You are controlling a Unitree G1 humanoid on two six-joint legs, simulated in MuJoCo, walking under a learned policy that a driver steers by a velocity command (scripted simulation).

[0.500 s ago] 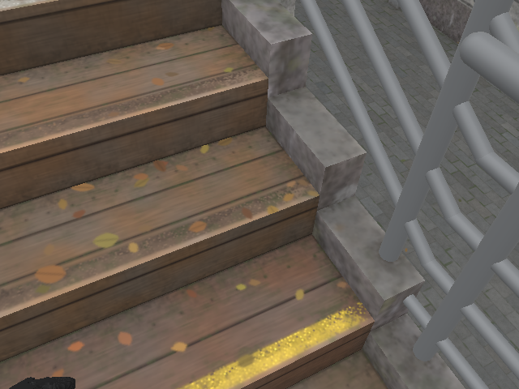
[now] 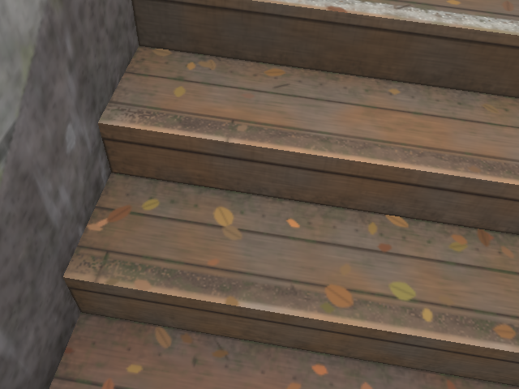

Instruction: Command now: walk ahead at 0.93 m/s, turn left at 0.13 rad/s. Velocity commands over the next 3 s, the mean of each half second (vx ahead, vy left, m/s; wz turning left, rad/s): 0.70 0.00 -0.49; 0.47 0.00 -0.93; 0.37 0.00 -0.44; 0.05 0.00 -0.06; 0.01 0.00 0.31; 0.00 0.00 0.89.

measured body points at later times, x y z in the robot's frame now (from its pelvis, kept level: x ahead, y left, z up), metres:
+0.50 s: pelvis +0.44 +0.03 +0.21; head +0.54 +0.07 +0.64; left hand +0.46 +0.29 +0.04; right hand +0.76 -0.13 +0.23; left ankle +0.46 +0.17 -0.42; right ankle +0.27 -0.05 -0.41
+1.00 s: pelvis +0.85 +0.00 +0.38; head +0.90 -0.02 +0.82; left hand +1.04 +0.18 +0.24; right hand +1.03 -0.29 +0.41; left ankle +0.99 +0.04 -0.25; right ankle +0.65 -0.03 -0.33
